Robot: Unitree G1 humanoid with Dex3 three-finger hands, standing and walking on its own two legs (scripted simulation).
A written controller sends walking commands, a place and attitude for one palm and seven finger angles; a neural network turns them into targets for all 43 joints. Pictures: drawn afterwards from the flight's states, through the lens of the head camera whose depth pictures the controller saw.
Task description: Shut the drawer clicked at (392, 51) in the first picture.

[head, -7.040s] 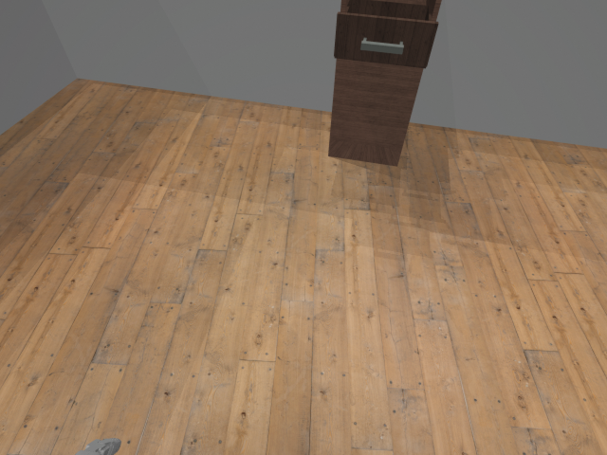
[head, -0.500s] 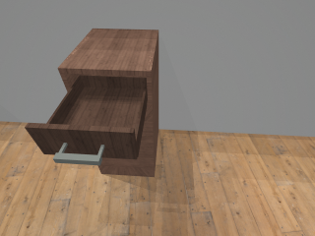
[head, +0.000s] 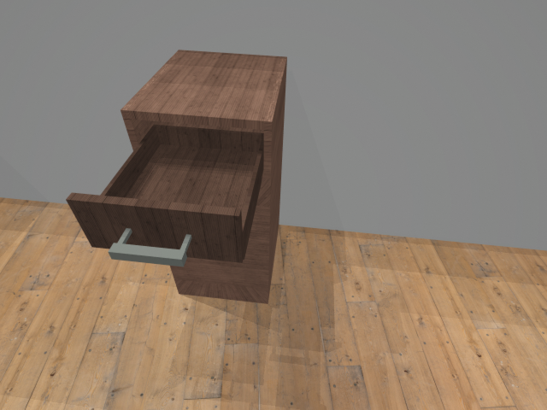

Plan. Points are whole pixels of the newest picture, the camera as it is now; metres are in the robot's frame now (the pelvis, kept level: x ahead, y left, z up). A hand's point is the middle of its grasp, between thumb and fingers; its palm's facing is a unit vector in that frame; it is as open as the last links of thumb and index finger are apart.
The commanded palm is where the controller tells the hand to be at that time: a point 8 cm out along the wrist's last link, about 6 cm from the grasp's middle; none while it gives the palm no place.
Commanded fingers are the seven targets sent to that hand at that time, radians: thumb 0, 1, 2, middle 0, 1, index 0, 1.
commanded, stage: come to a stop and stand still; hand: left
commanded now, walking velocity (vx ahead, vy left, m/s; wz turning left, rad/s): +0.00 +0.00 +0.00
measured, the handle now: (152, 245) +0.41 +0.26 -0.02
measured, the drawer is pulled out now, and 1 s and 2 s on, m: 0.30 0.30 0.30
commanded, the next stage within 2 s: look again from close up in 0.42 s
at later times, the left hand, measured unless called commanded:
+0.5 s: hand out of the picture -0.03 +0.15 -0.17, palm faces +0.06 -0.98 -0.17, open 7.4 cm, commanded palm none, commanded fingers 0.00 0.90 0.90 -0.20 -0.30 -0.20 -0.30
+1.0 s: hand out of the picture -0.01 +0.15 -0.17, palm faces +0.06 -0.98 -0.16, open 7.4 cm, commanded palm none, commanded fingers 0.00 0.90 0.90 -0.20 -0.30 -0.20 -0.30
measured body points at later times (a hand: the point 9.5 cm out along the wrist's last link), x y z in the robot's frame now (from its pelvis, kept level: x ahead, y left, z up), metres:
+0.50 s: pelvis -0.02 -0.01 +0.01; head -0.03 -0.02 +0.46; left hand -0.03 +0.20 -0.15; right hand -0.05 -0.22 -0.16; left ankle +0.03 +0.12 -0.73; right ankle +0.06 -0.10 -0.72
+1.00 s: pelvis +0.00 -0.01 +0.01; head +0.00 -0.02 +0.46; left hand -0.01 +0.20 -0.15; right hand -0.03 -0.21 -0.16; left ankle +0.03 +0.12 -0.73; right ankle +0.06 -0.10 -0.73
